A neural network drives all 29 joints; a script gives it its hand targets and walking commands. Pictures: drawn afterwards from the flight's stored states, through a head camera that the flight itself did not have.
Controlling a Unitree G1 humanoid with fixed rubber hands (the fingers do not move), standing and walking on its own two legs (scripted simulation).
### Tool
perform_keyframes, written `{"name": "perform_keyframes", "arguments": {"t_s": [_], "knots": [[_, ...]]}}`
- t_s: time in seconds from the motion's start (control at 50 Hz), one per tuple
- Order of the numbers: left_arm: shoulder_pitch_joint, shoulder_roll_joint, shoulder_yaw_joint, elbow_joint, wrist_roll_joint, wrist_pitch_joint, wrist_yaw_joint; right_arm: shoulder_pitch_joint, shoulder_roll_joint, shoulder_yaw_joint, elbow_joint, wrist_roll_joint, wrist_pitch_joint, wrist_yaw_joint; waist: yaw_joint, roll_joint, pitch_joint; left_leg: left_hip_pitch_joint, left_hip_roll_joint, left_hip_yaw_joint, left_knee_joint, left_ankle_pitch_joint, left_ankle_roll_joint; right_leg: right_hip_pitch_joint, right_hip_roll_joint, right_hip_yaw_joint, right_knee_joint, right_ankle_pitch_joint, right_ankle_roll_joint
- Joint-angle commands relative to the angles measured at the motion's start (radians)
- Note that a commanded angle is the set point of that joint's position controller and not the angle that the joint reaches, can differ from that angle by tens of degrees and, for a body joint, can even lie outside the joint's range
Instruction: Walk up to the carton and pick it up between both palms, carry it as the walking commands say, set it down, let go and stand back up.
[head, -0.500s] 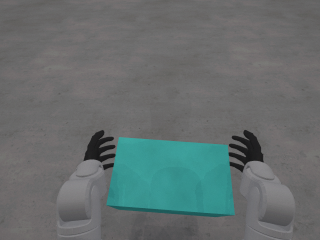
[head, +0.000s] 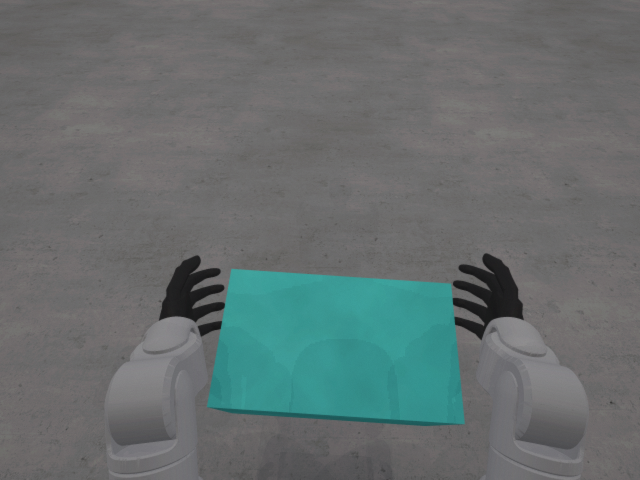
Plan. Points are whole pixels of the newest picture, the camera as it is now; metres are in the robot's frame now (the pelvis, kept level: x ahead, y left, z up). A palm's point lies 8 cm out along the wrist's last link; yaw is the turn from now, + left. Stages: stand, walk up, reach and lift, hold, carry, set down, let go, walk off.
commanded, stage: carry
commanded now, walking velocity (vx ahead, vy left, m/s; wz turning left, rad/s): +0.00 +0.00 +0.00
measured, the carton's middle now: (334, 352) +0.27 +0.01 +0.02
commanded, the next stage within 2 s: none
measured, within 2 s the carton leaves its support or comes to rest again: neither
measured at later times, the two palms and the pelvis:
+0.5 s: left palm (236, 363) +0.20 +0.10 +0.12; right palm (587, 359) +0.22 -0.23 +0.13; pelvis -0.03 -0.06 +0.01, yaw +0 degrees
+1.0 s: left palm (234, 359) +0.21 +0.11 +0.12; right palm (579, 358) +0.22 -0.23 +0.12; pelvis -0.03 -0.06 +0.01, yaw +0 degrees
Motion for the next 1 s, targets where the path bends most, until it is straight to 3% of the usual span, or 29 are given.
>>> {"name": "perform_keyframes", "arguments": {"t_s": [0.0, 0.02, 0.04, 0.06, 0.1, 0.2, 0.24, 0.26, 0.28, 0.3, 0.38, 0.52, 0.7, 0.98], "knots": [[-0.380, -0.778, -0.679, -0.004, -0.401, -0.004, -0.267, -0.298, 0.763, 0.669, -0.004, 0.367, 0.053, 0.249, -0.018, -0.356, -0.167, -0.204, -0.118, 0.066, 0.212, -0.339, 0.016, 0.228, -0.324, 0.406, -0.241, 0.385, -0.090], [-0.393, -0.819, -0.683, -0.014, -0.407, -0.006, -0.273, -0.335, 0.807, 0.695, 0.003, 0.386, 0.055, 0.254, -0.028, -0.279, -0.169, -0.141, -0.106, -0.052, 0.338, -0.387, 0.027, 0.154, -0.318, 0.357, -0.201, 0.487, -0.164], [-0.396, -0.841, -0.674, -0.015, -0.402, -0.011, -0.279, -0.366, 0.847, 0.721, 0.005, 0.404, 0.051, 0.261, -0.025, -0.220, -0.165, -0.120, -0.120, -0.075, 0.373, -0.337, 0.045, 0.128, -0.271, 0.271, -0.191, 0.457, -0.175], [-0.420, -0.868, -0.672, -0.030, -0.404, -0.022, -0.284, -0.417, 0.884, 0.748, -0.018, 0.428, 0.040, 0.268, -0.026, -0.201, -0.169, -0.107, -0.114, -0.068, 0.375, -0.270, 0.050, 0.121, -0.229, 0.193, -0.194, 0.380, -0.159], [-0.426, -0.893, -0.664, -0.029, -0.397, -0.038, -0.285, -0.445, 0.914, 0.767, -0.040, 0.446, 0.028, 0.274, -0.025, -0.218, -0.181, -0.081, -0.110, -0.048, 0.332, -0.184, 0.054, 0.135, -0.175, 0.121, -0.194, 0.252, -0.139], [-0.383, -0.845, -0.655, -0.010, -0.369, -0.033, -0.274, -0.389, 0.857, 0.746, 0.001, 0.439, 0.043, 0.270, -0.021, -0.179, -0.230, 0.035, -0.159, -0.021, -0.010, -0.175, 0.076, 0.168, -0.202, 0.200, -0.196, 0.156, -0.177], [-0.377, -0.829, -0.657, -0.001, -0.364, -0.023, -0.270, -0.377, 0.854, 0.734, 0.020, 0.432, 0.050, 0.272, -0.032, -0.134, -0.252, 0.188, -0.137, -0.007, -0.255, 0.020, 0.079, 0.130, -0.174, 0.175, -0.175, 0.110, -0.137], [-0.378, -0.822, -0.665, -0.001, -0.365, -0.019, -0.269, -0.379, 0.853, 0.723, 0.029, 0.430, 0.051, 0.273, -0.026, -0.097, -0.242, 0.223, -0.085, -0.059, -0.259, 0.020, 0.087, 0.078, -0.149, 0.160, -0.176, 0.075, -0.096], [-0.424, -0.821, -0.690, -0.034, -0.378, -0.013, -0.271, -0.372, 0.853, 0.705, 0.048, 0.424, 0.050, 0.275, -0.027, 0.038, -0.195, 0.135, -0.022, -0.153, -0.269, -0.020, 0.107, 0.061, -0.085, 0.101, -0.144, 0.009, -0.068], [-0.459, -0.828, -0.694, -0.048, -0.382, -0.012, -0.270, -0.378, 0.861, 0.703, 0.051, 0.427, 0.051, 0.278, -0.026, 0.068, -0.174, 0.090, -0.011, -0.152, -0.289, -0.053, 0.108, 0.080, -0.062, 0.085, -0.138, 0.006, -0.068], [-0.462, -0.824, -0.706, -0.034, -0.398, -0.002, -0.270, -0.351, 0.848, 0.677, 0.056, 0.402, 0.054, 0.273, -0.029, -0.007, -0.180, 0.071, -0.065, -0.081, -0.235, -0.039, 0.091, 0.101, -0.090, 0.124, -0.185, 0.023, -0.082], [-0.450, -0.817, -0.683, 0.003, -0.394, 0.008, -0.269, -0.378, 0.832, 0.682, 0.048, 0.403, 0.066, 0.268, -0.030, -0.051, -0.160, 0.061, -0.076, -0.086, -0.209, -0.051, 0.092, 0.070, -0.102, 0.148, -0.228, -0.057, -0.083], [-0.444, -0.819, -0.672, -0.002, -0.384, 0.001, -0.260, -0.399, 0.848, 0.698, 0.041, 0.421, 0.062, 0.268, -0.030, -0.049, -0.182, 0.064, -0.074, -0.099, -0.207, -0.041, 0.090, 0.081, -0.103, 0.146, -0.221, -0.049, -0.084], [-0.445, -0.823, -0.688, -0.017, -0.395, -0.006, -0.259, -0.377, 0.850, 0.682, 0.051, 0.409, 0.049, 0.262, -0.030, -0.028, -0.200, 0.080, -0.059, -0.116, -0.214, 0.014, 0.093, 0.104, -0.092, 0.121, -0.163, 0.080, -0.088]]}}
